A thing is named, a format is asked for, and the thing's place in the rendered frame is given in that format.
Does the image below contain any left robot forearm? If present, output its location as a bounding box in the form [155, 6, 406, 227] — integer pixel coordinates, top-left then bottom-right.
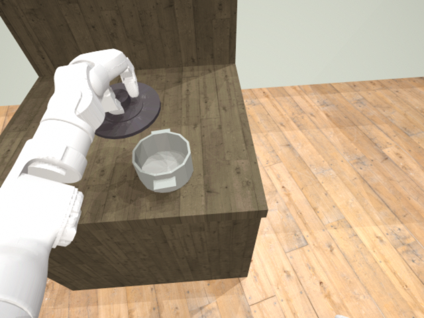
[0, 58, 109, 211]

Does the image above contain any table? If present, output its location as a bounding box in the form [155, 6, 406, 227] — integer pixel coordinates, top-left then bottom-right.
[0, 0, 268, 291]

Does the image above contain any left robot upper arm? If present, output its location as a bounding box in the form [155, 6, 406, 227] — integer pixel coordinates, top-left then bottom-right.
[0, 173, 83, 318]

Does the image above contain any pot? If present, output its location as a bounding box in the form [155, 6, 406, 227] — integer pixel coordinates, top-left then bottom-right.
[132, 129, 193, 193]

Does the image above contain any robot left hand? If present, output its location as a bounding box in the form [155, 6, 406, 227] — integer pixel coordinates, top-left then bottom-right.
[72, 49, 138, 115]

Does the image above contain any lid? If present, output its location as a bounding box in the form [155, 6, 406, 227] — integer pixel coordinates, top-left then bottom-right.
[95, 82, 161, 139]

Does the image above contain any knob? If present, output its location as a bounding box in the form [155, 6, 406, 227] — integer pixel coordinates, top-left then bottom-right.
[113, 89, 131, 109]

